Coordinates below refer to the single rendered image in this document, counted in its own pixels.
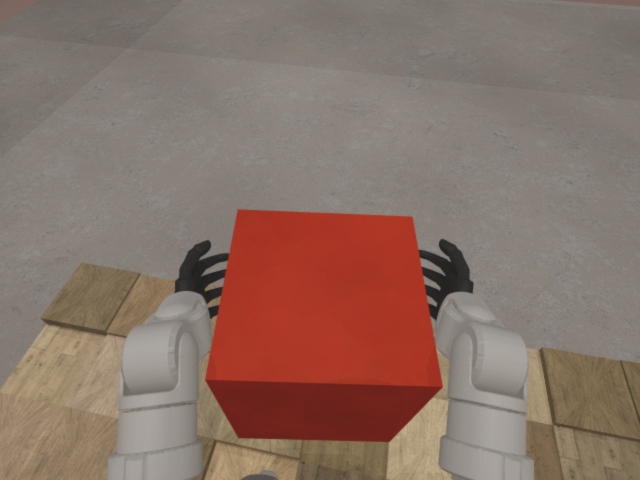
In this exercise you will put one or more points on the robot left shin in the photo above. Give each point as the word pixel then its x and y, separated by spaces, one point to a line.
pixel 271 473

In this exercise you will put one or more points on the robot left hand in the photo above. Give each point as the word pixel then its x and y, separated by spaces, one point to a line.
pixel 191 270

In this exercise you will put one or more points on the robot right forearm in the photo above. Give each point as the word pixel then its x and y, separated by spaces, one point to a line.
pixel 488 374

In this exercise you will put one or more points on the robot right hand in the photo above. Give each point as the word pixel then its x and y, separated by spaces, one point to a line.
pixel 457 277

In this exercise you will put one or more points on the carton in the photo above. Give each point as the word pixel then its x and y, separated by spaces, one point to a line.
pixel 323 330

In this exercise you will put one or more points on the robot left forearm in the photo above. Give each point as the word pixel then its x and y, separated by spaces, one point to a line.
pixel 159 374

